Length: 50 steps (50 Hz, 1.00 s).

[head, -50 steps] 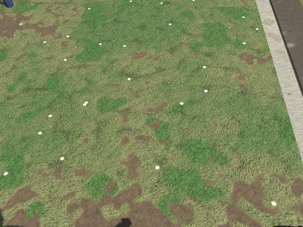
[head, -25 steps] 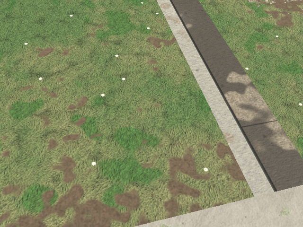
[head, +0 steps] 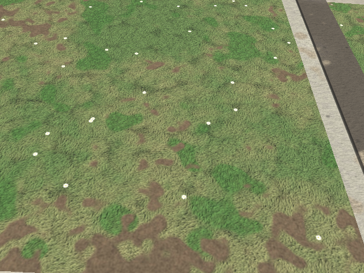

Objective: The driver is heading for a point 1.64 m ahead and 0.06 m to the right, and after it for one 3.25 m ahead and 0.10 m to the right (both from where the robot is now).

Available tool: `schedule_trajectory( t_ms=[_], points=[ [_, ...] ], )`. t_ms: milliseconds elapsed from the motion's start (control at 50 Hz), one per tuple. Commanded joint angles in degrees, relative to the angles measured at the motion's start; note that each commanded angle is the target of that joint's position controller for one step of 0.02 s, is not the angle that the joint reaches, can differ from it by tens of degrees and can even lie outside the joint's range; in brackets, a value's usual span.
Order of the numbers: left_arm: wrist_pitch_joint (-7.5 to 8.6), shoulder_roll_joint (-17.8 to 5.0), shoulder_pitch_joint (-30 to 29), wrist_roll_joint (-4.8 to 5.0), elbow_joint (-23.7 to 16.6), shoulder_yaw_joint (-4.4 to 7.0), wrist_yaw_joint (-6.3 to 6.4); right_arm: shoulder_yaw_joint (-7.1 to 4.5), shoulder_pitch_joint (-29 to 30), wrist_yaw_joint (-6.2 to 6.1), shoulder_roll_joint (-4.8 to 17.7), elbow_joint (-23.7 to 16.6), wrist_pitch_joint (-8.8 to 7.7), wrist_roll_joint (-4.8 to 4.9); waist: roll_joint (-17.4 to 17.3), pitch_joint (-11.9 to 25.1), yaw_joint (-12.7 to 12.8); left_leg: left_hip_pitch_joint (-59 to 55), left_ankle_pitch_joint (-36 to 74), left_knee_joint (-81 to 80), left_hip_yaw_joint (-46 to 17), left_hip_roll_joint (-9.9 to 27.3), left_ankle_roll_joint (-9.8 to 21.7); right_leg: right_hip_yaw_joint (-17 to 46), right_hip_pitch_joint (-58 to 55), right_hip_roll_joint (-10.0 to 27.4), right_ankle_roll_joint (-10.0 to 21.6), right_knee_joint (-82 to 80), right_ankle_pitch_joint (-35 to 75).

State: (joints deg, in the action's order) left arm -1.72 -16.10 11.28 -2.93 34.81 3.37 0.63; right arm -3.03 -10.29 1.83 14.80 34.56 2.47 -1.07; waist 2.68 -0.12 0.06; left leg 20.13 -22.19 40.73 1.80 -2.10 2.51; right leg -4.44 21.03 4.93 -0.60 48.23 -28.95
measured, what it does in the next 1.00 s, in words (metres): walks ahead: right foot, then left foot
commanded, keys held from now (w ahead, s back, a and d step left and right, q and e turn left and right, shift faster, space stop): w+q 0.30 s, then w+e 0.70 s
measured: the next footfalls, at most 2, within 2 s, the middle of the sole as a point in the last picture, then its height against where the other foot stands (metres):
right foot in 0.46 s outside the picture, level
left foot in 0.92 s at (140, 244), level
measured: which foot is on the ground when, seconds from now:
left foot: down 0.00-0.48, up 0.50-0.90, down 0.92-1.00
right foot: up 0.00-0.44, down 0.46-0.92, up 0.94-1.00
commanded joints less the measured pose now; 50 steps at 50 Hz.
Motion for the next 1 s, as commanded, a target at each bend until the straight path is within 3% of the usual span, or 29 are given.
schedule_trajectory(
  t_ms=[20, 40, 80, 140, 200, 260, 320, 400, 440, 460, 480, 500, 520, 540, 560, 580, 640, 660, 720, 800, 820, 860, 880, 900, 920, 940, 960, 980, 1000],
  points=[
    [1.23, -3.19, -13.10, -0.26, -10.90, 0.06, -1.56, -4.13, -13.37, -1.22, 14.69, -2.80, -0.98, -0.69, -16.37, -2.41, -8.31, -19.50, -25.37, -32.93, -47.68, 21.93, 13.29, 7.10, 36.77, -4.29, 0.00, 23.11, -3.59],
    [1.33, -5.74, -14.97, 0.58, -9.80, 0.71, -1.34, -2.72, -10.36, -2.06, 11.02, -3.68, -1.33, -0.75, -12.70, -3.73, -7.13, -14.87, -27.01, -31.59, -41.37, 20.09, 11.87, 8.19, 34.02, -3.37, -0.14, 24.25, 4.13],
    [0.98, -6.15, -9.84, 0.05, -7.48, 1.09, -0.71, -1.77, -5.24, -2.71, 8.78, -5.25, -2.67, 0.23, -9.39, -5.41, -2.17, -8.56, -16.04, -30.64, -31.71, 13.92, 8.52, 8.18, 27.64, -1.99, -1.55, 22.93, 14.63],
    [0.05, -4.49, -6.61, -0.60, -4.96, 0.45, -1.73, -1.07, -5.93, -2.16, 6.85, -4.32, -4.44, 0.57, -6.07, -1.88, -0.41, -7.42, -2.79, -28.66, -24.46, 9.52, 9.15, 6.53, 21.83, -3.74, -2.52, 23.63, 21.65],
    [-0.06, -4.14, -8.63, -0.47, -5.19, 0.10, -2.13, -1.11, -10.05, -2.08, 7.05, -2.70, -5.56, 0.26, -5.92, -2.25, -1.34, -10.23, 1.43, -28.45, -24.46, 9.43, 10.93, 5.80, 23.35, -4.43, -3.38, 18.89, 23.33],
    [0.36, -2.97, -12.37, -0.22, -5.87, -0.65, -2.21, -1.24, -13.25, -2.50, 6.78, -1.38, -6.27, -0.57, -7.65, -2.75, -3.25, -13.91, 5.28, -28.01, -25.31, 9.19, 11.37, 5.57, 23.26, -4.83, -3.37, 9.86, 21.34],
    [0.82, -2.93, -15.16, 0.29, -6.39, -0.87, -2.42, -1.23, -14.25, -2.04, 6.79, 0.01, -6.81, -0.82, -10.12, -3.01, -4.20, -15.75, 8.05, -27.83, -25.57, 9.61, 11.45, 4.15, 19.57, -5.65, -2.21, 1.15, 16.62],
    [1.78, -3.35, -10.27, 1.21, -4.10, -0.30, -1.83, -1.03, -13.74, -2.39, 6.88, 2.68, -6.94, -0.81, -11.33, -4.93, -2.87, -14.33, 13.23, -26.93, -23.91, 10.96, 9.13, 1.76, 6.77, -5.43, 1.73, -10.82, 12.37],
    [2.25, -3.94, -2.67, 1.85, -2.13, 0.81, -1.18, -1.18, -14.35, -2.14, 7.87, 4.60, -6.75, -1.16, -10.30, -3.11, 0.40, -13.80, 26.84, -18.00, -20.33, 9.82, 8.10, -0.18, -4.17, -8.01, 4.14, -18.52, 9.62],
    [2.80, -4.72, 4.40, 1.68, -0.02, 1.52, -0.37, -0.96, -14.60, -1.82, 7.18, 5.49, -6.87, -0.83, -5.72, 1.30, 3.84, -10.73, 34.50, -6.29, -15.91, 7.30, 6.92, -0.16, -15.12, -8.74, 5.30, -20.98, 12.37],
    [3.39, -6.73, 14.68, 1.31, 0.94, 2.09, 0.27, -0.30, -14.50, -1.75, 5.73, 5.15, -7.11, -0.66, -0.35, 9.17, 8.11, -0.32, 23.85, 9.10, -12.50, 4.60, 4.90, 13.04, -30.44, -0.66, 7.76, -21.40, 2.70],
    [3.18, -14.30, 21.15, 0.65, 3.71, 3.75, 0.19, 0.31, -17.01, -1.04, 2.53, 3.06, -7.31, 0.78, 18.32, 11.69, 7.13, 19.25, -5.61, 25.88, -5.12, -5.36, 0.92, 46.00, -39.49, 12.63, 14.07, -32.29, -6.77],
    [3.46, -10.60, 19.79, 1.14, 3.98, 3.03, -0.98, 0.56, -14.11, -1.10, 4.56, 2.86, -7.35, -0.79, 9.63, 4.67, 5.86, 26.64, -5.24, 31.53, -7.04, -2.37, 1.20, 55.48, -34.06, 13.91, 14.66, -37.48, -11.48],
    [3.91, -7.88, 14.15, 0.73, 2.56, 2.46, -1.39, 0.64, -10.11, -0.71, 4.27, 2.57, -7.74, -0.79, 3.42, -1.29, 3.93, 27.56, 1.11, 33.08, -6.23, 0.69, 1.15, 47.57, -27.38, 12.62, 15.61, -36.04, -7.65],
    [4.61, -5.49, 12.20, 0.81, 2.50, 1.93, -2.07, 0.64, -6.01, -0.28, 4.83, 2.25, -8.19, -1.21, -1.70, -3.15, 3.53, 25.41, 4.44, 32.88, -5.81, 2.32, 0.68, 39.44, -21.56, 10.08, 15.40, -34.86, 2.88],
    [5.42, -3.84, 11.45, 1.47, 3.07, 1.21, -2.16, 0.68, -4.15, -0.17, 4.37, 1.34, -8.11, -2.07, -2.83, -3.26, 1.85, 22.63, 6.29, 30.42, -5.68, 3.80, -0.05, 33.84, -16.88, 7.39, 14.77, -34.36, 12.38],
    [6.73, -2.16, 12.47, 2.32, 5.80, 0.17, -1.71, 1.38, -5.74, 0.49, 2.91, 2.02, -6.80, -2.90, 0.33, -1.41, -0.80, 17.16, 6.48, 24.73, -3.16, 4.84, -2.73, 25.39, -11.92, 2.99, 13.86, -34.16, 33.59],
    [6.63, -2.59, 13.96, 2.64, 6.78, 0.16, -1.53, 1.57, -3.70, 0.68, 2.39, 0.92, -6.26, -2.33, 0.06, -2.17, -1.00, 17.59, 6.90, 22.62, -2.50, 4.42, -3.47, 24.73, -10.95, 2.81, 14.34, -34.29, 35.65],
    [5.97, -4.00, 16.74, 2.16, 8.29, 0.35, -0.63, 2.88, 3.80, 1.04, -0.09, -1.34, -5.78, -1.62, 0.04, -3.24, 1.28, 17.15, 11.61, 10.78, -0.20, 3.74, -4.02, 21.23, -10.40, 0.38, 13.01, -34.52, 38.97],
    [5.03, -4.66, 22.82, 2.57, 12.02, 0.53, 0.00, 3.49, 12.02, 0.54, 0.23, -3.24, -5.58, -0.86, 1.95, -2.43, 5.46, 16.53, 16.30, 0.03, 1.13, 0.80, -3.52, 22.48, -17.36, 0.58, 11.84, -30.45, 47.77],
    [4.80, -4.67, 23.17, 2.02, 12.67, 0.48, 0.33, 3.41, 12.80, 0.53, 0.36, -3.47, -5.97, -0.36, 1.85, -2.69, 5.68, 14.95, 18.00, -2.15, 1.06, 0.67, -2.95, 22.98, -17.64, 1.31, 11.77, -29.85, 48.45],
    [4.98, -6.52, 19.39, 2.05, 11.59, 1.00, 0.92, 2.70, 10.98, -0.02, 1.21, -3.55, -6.34, 0.62, 2.33, -2.71, 2.82, 6.61, 16.76, -7.22, -0.69, 0.08, -2.24, 24.61, -14.61, 2.45, 10.25, -29.18, 47.27],
    [5.39, -7.56, 18.59, 2.06, 11.49, 1.26, 0.69, 1.92, 6.48, -0.26, 2.99, -2.37, -6.45, 0.33, 1.83, -1.12, 1.11, -0.34, 14.95, -9.87, -0.73, -1.00, -1.44, 24.72, -14.13, 1.90, 9.41, -25.63, 50.45],
    [5.97, -8.42, 17.94, 2.29, 11.78, 1.44, 0.13, 0.87, -1.13, -0.87, 4.42, -0.10, -6.67, 0.09, -0.24, 3.36, -2.59, -10.60, 14.75, -12.84, -0.34, -1.63, -0.20, 23.03, -13.33, -0.05, 8.47, -17.44, 52.86],
    [6.51, -7.89, 17.45, 2.75, 11.59, 1.43, -0.48, -0.17, -8.86, -1.89, 6.69, 1.28, -7.00, -0.55, -1.49, 8.16, -6.18, -22.92, 13.12, -12.71, -2.95, 2.40, 1.14, 21.09, -7.15, -3.07, 7.17, -6.83, 44.98],
    [6.87, -2.35, 18.88, 4.10, 9.75, 0.01, -0.55, -1.47, -17.67, -2.98, 11.02, 1.49, -6.90, -2.10, -8.42, 16.24, -8.37, -36.40, -0.64, -14.48, -20.64, 17.64, 4.21, 15.95, 3.45, -6.68, 5.69, 8.67, 23.17],
    [6.38, -0.77, 20.61, 4.59, 7.75, -0.24, -0.47, -2.37, -17.05, -3.03, 14.01, 1.25, -6.26, -2.87, -17.24, 18.16, -6.51, -38.45, -7.87, -21.81, -45.32, 28.09, 10.56, 10.54, 15.96, -11.32, 5.24, 21.34, -2.98],
    [5.69, -3.26, 17.29, 2.44, 8.12, 0.07, -0.35, -1.90, -13.83, -2.90, 9.51, 1.21, -6.07, -2.12, -10.29, 10.81, -5.22, -30.62, -14.59, -23.97, -45.72, 26.24, 11.31, 10.08, 19.59, -6.87, 5.38, 26.27, 2.19],
    [5.51, -2.73, 13.12, 1.63, 7.78, 0.10, -1.02, -1.01, -9.69, -2.56, 5.28, 0.80, -6.40, -1.46, -5.09, 4.46, -3.99, -22.47, -12.12, -25.36, -37.29, 23.67, 10.14, 10.07, 18.67, -5.38, 5.10, 25.34, 7.52]
  ],
)
Velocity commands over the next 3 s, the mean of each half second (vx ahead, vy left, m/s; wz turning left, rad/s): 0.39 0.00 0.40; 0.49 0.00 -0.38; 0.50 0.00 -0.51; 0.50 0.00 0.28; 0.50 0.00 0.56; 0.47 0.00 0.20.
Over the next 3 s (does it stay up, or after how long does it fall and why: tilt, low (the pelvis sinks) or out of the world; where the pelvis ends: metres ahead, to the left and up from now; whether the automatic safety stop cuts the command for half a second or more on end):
stays up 1.52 -0.05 0.01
